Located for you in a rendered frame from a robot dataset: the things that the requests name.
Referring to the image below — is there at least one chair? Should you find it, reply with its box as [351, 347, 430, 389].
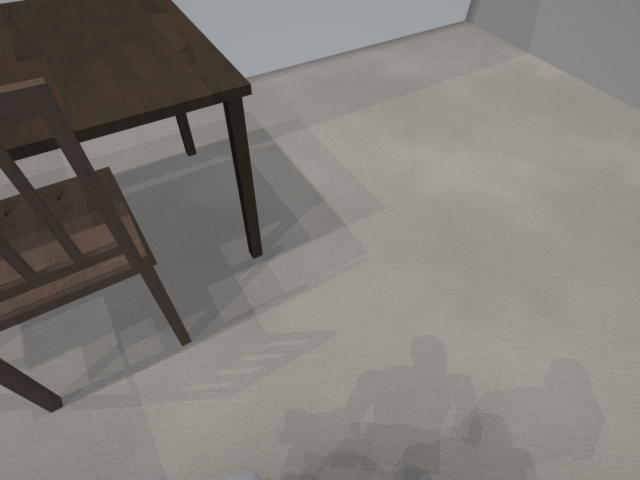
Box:
[0, 77, 192, 413]

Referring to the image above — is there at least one table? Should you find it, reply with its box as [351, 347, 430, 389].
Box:
[0, 0, 263, 259]

